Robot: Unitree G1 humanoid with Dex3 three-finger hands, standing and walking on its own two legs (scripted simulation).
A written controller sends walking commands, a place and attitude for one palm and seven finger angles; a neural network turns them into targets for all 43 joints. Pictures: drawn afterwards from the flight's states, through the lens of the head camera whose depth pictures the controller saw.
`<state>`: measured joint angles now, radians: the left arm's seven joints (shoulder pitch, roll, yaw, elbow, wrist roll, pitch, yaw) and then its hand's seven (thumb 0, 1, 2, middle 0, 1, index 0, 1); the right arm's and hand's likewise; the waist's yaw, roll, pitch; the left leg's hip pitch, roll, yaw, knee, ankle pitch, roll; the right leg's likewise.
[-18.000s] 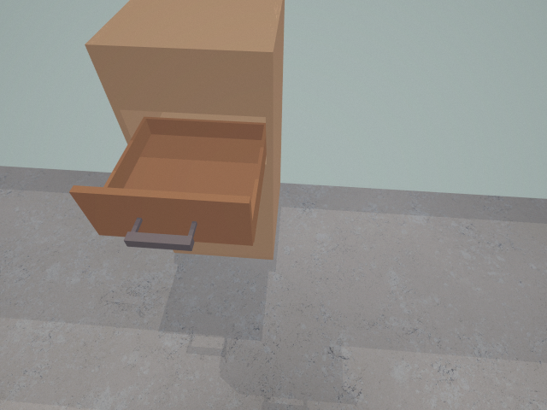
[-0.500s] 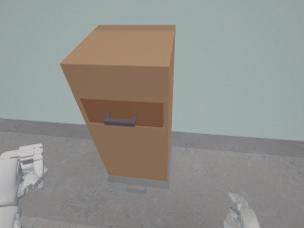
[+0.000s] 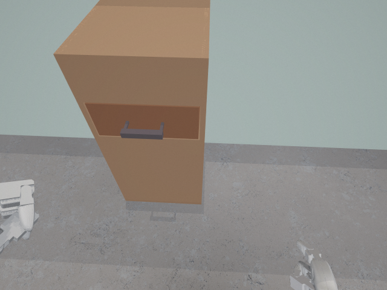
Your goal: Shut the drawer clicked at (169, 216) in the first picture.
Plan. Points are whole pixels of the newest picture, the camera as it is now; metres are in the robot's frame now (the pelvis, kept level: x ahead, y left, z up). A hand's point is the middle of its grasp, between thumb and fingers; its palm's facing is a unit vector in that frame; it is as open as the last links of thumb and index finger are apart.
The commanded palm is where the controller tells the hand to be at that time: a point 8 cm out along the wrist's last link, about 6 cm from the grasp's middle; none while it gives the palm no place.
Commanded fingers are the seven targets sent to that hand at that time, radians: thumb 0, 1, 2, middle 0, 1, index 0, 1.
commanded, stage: step back with the hand held close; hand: left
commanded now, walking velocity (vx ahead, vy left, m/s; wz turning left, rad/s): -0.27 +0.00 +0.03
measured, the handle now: (143, 129) +0.63 +0.22 -0.13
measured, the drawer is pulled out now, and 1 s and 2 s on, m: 0.00 0.00 0.00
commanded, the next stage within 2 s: stop stepping back and stand still in 1.12 s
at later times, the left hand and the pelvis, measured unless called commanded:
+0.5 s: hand (1, 251) +0.14 +0.26 +0.16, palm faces +0.39 -0.77 -0.51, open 3.2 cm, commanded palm +0.07 +0.29 +0.18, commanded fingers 0.00 0.90 0.90 -1.40 -1.60 -1.40 -1.60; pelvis -0.05 +0.01 -0.02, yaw +2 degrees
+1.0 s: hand out of the picture +0.09 +0.26 +0.17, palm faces +0.42 -0.78 -0.47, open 3.2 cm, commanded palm +0.02 +0.29 +0.18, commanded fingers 0.00 0.90 0.90 -1.40 -1.60 -1.40 -1.60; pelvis -0.10 +0.00 -0.01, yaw +2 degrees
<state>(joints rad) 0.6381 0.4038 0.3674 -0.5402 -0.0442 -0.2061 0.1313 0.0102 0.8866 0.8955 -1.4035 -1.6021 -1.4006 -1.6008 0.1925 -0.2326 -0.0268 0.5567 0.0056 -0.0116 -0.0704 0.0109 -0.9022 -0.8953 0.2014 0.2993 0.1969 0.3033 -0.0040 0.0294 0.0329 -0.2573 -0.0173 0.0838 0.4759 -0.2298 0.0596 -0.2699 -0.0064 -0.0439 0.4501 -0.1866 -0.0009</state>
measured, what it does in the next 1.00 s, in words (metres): lifts its right foot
